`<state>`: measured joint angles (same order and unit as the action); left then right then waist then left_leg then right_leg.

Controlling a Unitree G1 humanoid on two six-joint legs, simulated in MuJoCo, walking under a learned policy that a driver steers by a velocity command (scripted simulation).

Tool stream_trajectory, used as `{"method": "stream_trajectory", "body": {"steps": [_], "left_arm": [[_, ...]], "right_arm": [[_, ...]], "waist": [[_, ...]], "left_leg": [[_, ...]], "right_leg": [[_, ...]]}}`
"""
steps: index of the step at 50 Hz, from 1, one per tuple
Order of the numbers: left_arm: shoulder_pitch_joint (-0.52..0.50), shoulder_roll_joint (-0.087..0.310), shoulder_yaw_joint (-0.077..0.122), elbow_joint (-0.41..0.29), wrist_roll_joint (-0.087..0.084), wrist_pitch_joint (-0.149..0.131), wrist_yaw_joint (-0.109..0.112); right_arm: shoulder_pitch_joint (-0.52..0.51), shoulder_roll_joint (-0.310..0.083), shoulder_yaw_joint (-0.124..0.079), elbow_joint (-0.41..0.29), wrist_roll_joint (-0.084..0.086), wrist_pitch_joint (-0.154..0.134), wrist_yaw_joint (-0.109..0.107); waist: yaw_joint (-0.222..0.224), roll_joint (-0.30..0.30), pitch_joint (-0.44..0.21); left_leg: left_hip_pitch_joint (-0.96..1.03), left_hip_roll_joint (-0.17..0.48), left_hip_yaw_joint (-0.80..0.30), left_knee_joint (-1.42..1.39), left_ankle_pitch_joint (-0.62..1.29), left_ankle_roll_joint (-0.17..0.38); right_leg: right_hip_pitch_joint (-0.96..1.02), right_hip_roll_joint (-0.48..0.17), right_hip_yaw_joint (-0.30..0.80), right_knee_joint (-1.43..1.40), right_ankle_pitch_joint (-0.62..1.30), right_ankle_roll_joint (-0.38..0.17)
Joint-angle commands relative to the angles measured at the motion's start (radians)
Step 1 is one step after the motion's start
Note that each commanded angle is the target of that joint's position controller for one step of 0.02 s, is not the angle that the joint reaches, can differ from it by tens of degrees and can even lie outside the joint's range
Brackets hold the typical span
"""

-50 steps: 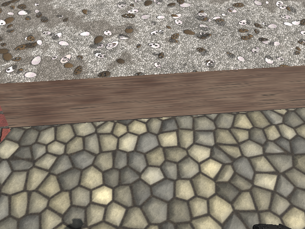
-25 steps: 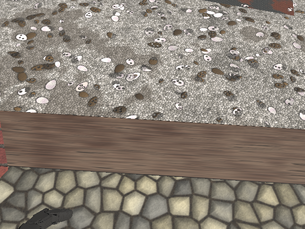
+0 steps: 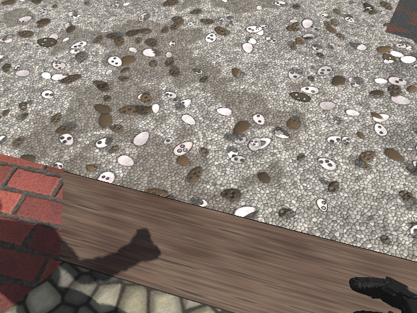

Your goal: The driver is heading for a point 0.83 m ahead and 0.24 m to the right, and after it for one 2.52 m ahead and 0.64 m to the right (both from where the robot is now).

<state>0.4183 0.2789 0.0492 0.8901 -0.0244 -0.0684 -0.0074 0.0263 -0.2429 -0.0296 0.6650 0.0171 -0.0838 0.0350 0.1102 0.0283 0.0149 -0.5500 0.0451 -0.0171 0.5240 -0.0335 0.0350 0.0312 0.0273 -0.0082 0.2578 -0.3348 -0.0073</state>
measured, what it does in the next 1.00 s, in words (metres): walks ahead, turning right: left foot, then right foot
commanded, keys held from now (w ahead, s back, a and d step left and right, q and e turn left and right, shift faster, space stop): w+e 0.90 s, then w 0.10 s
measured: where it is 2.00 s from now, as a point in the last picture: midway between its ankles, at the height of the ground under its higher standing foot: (301, 224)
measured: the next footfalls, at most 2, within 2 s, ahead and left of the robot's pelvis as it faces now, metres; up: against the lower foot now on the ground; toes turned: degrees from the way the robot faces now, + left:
left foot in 0.04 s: +0.19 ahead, +0.13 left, +0.00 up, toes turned +0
right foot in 0.58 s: +0.45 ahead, -0.18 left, +0.00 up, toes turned -19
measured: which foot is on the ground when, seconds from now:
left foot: up 0.00-0.02, down 0.04-0.62, up 0.64-0.96, down 0.98-1.00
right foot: down 0.00-0.04, up 0.06-0.56, down 0.58-1.00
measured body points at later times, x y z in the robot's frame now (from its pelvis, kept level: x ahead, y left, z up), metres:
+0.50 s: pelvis +0.27 +0.00 +0.00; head +0.29 +0.00 +0.45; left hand +0.51 +0.16 -0.11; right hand +0.17 -0.22 -0.14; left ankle +0.15 +0.13 -0.74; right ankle +0.41 -0.17 -0.70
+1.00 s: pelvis +0.55 -0.11 -0.02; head +0.56 -0.11 +0.43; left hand +0.70 +0.10 -0.15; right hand +0.60 -0.40 -0.11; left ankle +0.67 -0.04 -0.74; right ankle +0.42 -0.17 -0.73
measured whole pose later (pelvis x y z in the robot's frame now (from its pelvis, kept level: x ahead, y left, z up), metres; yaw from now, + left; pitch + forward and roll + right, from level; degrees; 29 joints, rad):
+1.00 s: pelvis +0.55 -0.11 -0.02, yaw -33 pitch +1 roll -1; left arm 0.42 0.24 0.04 0.84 0.08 -0.12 -0.09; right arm 0.13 -0.23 0.03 0.75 -0.08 -0.14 0.01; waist 0.07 0.01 -0.02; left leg -0.45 0.03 0.00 0.70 -0.25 0.02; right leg -0.23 0.15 0.19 0.74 -0.44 -0.07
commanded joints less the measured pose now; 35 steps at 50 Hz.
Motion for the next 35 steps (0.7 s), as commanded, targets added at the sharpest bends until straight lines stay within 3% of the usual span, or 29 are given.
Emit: {"method": "stream_trajectory", "body": {"steps": [1, 2, 3, 4, 5, 6, 7, 8, 9, 11, 13, 15, 17, 21, 25, 27, 28, 29, 30, 31, 32, 33, 34, 35], "left_arm": [[-0.034, 0.179, 0.036, -0.047, -0.003, 0.005, 0.01], [0.023, 0.07, -0.013, -0.011, 0.17, -0.041, -0.054], [0.195, -0.075, -0.048, -0.042, 0.161, -0.069, -0.085], [0.041, 0.009, -0.033, -0.05, 0.102, -0.085, -0.105], [-0.105, 0.05, -0.014, -0.064, 0.074, -0.087, -0.09], [-0.107, 0.068, -0.01, -0.058, 0.075, -0.082, -0.061], [-0.066, 0.064, -0.014, -0.048, 0.099, -0.073, -0.045], [-0.075, 0.035, -0.027, -0.053, 0.118, -0.062, -0.044], [-0.071, 0.011, -0.033, -0.053, 0.12, -0.048, -0.048], [-0.103, -0.014, -0.04, -0.06, 0.102, -0.033, -0.068], [-0.151, -0.021, -0.045, -0.072, 0.091, -0.027, -0.085], [-0.203, -0.029, -0.049, -0.085, 0.086, -0.025, -0.096], [-0.262, -0.027, -0.048, -0.104, 0.087, -0.014, -0.1], [-0.35, -0.005, -0.037, -0.137, 0.085, 0.003, -0.088], [-0.425, 0.012, -0.021, -0.163, 0.084, 0.005, -0.08], [-0.414, 0.039, -0.006, -0.171, 0.072, -0.003, -0.073], [-0.37, 0.064, 0.007, -0.165, 0.06, -0.013, -0.065], [-0.284, 0.104, 0.026, -0.145, 0.051, -0.027, -0.051], [-0.089, 0.15, 0.048, -0.096, 0.053, -0.032, -0.023], [0.163, 0.19, 0.062, -0.032, 0.063, -0.022, -0.003], [0.282, 0.18, 0.059, 0.034, 0.084, -0.025, -0.008], [0.219, 0.205, 0.082, 0.042, 0.083, -0.047, -0.008], [0.102, 0.166, 0.072, 0.031, 0.06, -0.058, -0.009], [0.024, 0.087, 0.039, 0.02, 0.046, -0.066, -0.016]], "right_arm": [[0.126, -0.154, -0.063, -0.034, -0.005, -0.024, -0.004], [0.33, -0.19, -0.052, 0.044, -0.089, -0.031, -0.004], [0.518, -0.231, -0.059, 0.062, -0.105, -0.021, -0.012], [0.621, -0.156, -0.047, 0.098, -0.108, -0.017, -0.023], [0.509, -0.145, -0.046, 0.108, -0.092, -0.027, -0.028], [0.398, -0.112, -0.033, 0.104, -0.066, -0.026, -0.034], [0.352, -0.051, -0.008, 0.103, -0.061, -0.023, -0.043], [0.301, -0.005, 0.011, 0.096, -0.073, -0.028, -0.048], [0.245, 0.007, 0.016, 0.079, -0.079, -0.032, -0.054], [0.216, -0.026, 0.003, 0.078, -0.09, -0.045, -0.06], [0.262, -0.046, -0.003, 0.107, -0.12, -0.053, -0.054], [0.32, -0.051, -0.002, 0.142, -0.13, -0.055, -0.042], [0.374, -0.058, 0.0, 0.178, -0.121, -0.054, -0.027], [0.426, -0.091, -0.002, 0.228, -0.116, -0.054, -0.007], [0.482, -0.121, -0.016, 0.272, -0.102, -0.035, -0.018], [0.486, -0.157, -0.031, 0.279, -0.104, -0.029, -0.028], [0.468, -0.176, -0.038, 0.277, -0.104, -0.025, -0.031], [0.482, -0.178, -0.036, 0.279, -0.115, -0.026, -0.029], [0.539, -0.107, -0.009, 0.265, -0.147, -0.037, -0.023], [0.529, -0.043, 0.031, 0.213, -0.161, -0.049, 0.012], [0.359, -0.08, 0.015, 0.199, -0.1, -0.042, 0.047], [0.197, -0.075, 0.01, 0.152, -0.074, -0.043, 0.042], [0.167, -0.114, 0.001, 0.138, -0.094, -0.045, 0.02], [0.194, -0.108, 0.0, 0.13, -0.118, -0.043, -0.005]], "waist": [[-0.16, -0.105, -0.07], [-0.224, 0.028, -0.221], [-0.209, 0.244, -0.475], [-0.315, 0.163, -0.358], [-0.287, 0.118, -0.055], [-0.218, 0.106, -0.01], [-0.163, 0.089, -0.059], [-0.122, 0.074, -0.038], [-0.09, 0.065, -0.04], [-0.083, 0.047, -0.02], [-0.098, 0.023, -0.002], [-0.114, 0.016, 0.007], [-0.13, 0.023, 0.023], [-0.143, 0.032, 0.058], [-0.156, 0.036, 0.079], [-0.131, 0.063, 0.06], [-0.091, 0.064, 0.03], [-0.063, 0.063, -0.034], [-0.04, -0.025, -0.224], [0.056, -0.172, -0.419], [0.126, -0.065, -0.352], [0.124, -0.043, -0.115], [0.069, -0.077, -0.041], [-0.006, -0.093, -0.04]], "left_leg": [[0.29, -0.044, 0.03, -0.07, -0.029, 0.05], [0.65, 0.05, -0.049, -0.001, 0.158, 0.146], [1.203, 0.316, -0.461, -0.051, 0.073, 0.406], [1.146, 0.356, -0.697, -0.217, -0.358, 0.346], [0.866, 0.316, -0.576, -0.275, -0.55, 0.24], [0.668, 0.298, -0.451, -0.31, -0.496, 0.204], [0.579, 0.282, -0.367, -0.329, -0.356, 0.2], [0.481, 0.272, -0.293, -0.355, -0.233, 0.195], [0.424, 0.265, -0.233, -0.388, -0.166, 0.192], [0.394, 0.238, -0.106, -0.435, -0.07, 0.196], [0.403, 0.229, -0.004, -0.445, 0.046, 0.208], [0.406, 0.211, 0.09, -0.431, 0.154, 0.205], [0.401, 0.205, 0.147, -0.422, 0.208, 0.202], [0.538, 0.238, 0.179, -0.39, 0.272, 0.182], [0.735, 0.272, 0.205, -0.339, 0.392, 0.159], [0.77, 0.273, 0.243, -0.25, 0.649, 0.139], [0.748, 0.255, 0.28, -0.16, 0.782, 0.119], [0.647, 0.221, 0.304, -0.02, 0.839, 0.087], [0.338, 0.174, 0.306, 0.257, 0.664, 0.005], [-0.023, 0.034, 0.231, 0.536, -0.077, -0.078], [-0.193, -0.061, 0.06, 0.717, -0.498, -0.058], [-0.333, -0.01, -0.05, 0.771, -0.477, -0.03], [-0.291, 0.037, -0.076, 0.756, -0.43, -0.021], [-0.187, 0.057, -0.086, 0.712, -0.391, -0.005]], "right_leg": [[-0.073, -0.221, 0.126, 0.177, 0.668, -0.126], [-0.218, -0.12, 0.078, 0.369, 0.498, -0.094], [-0.637, 0.078, 0.04, 0.667, -0.107, -0.038], [-0.874, 0.052, 0.127, 0.876, -0.231, -0.063], [-0.975, -0.012, 0.142, 0.973, -0.112, -0.092], [-0.901, -0.069, 0.109, 0.972, -0.034, -0.105], [-0.796, -0.109, 0.123, 0.936, 0.024, -0.114], [-0.727, -0.133, 0.13, 0.926, 0.063, -0.109], [-0.68, -0.139, 0.124, 0.9, 0.064, -0.097], [-0.695, -0.141, 0.099, 0.847, 0.139, -0.071], [-0.747, -0.149, 0.086, 0.762, 0.285, -0.052], [-0.748, -0.149, 0.059, 0.638, 0.408, -0.045], [-0.71, -0.132, 0.028, 0.538, 0.482, -0.043], [-0.731, -0.109, 0.016, 0.422, 0.488, -0.065], [-0.734, -0.064, -0.019, 0.328, 0.313, -0.09], [-0.636, -0.008, -0.057, 0.305, 0.227, -0.113], [-0.526, 0.038, -0.093, 0.263, 0.251, -0.135], [-0.319, 0.081, -0.101, 0.286, 0.316, -0.171], [0.135, 0.02, 0.029, 0.454, 0.52, -0.285], [0.552, -0.197, 0.458, 0.299, 0.433, -0.457], [0.567, -0.29, 0.666, 0.119, 0.373, -0.426], [0.391, -0.267, 0.575, 0.07, 0.266, -0.335], [0.19, -0.238, 0.499, 0.049, 0.228, -0.319], [0.025, -0.211, 0.447, 0.031, 0.229, -0.317]]}}
Keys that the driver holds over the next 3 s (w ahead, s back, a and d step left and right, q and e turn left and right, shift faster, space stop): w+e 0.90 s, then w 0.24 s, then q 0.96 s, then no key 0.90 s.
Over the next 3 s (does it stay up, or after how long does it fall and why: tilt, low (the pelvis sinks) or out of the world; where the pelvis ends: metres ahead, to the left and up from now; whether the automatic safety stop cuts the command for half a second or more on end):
stays up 0.92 -0.25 -0.14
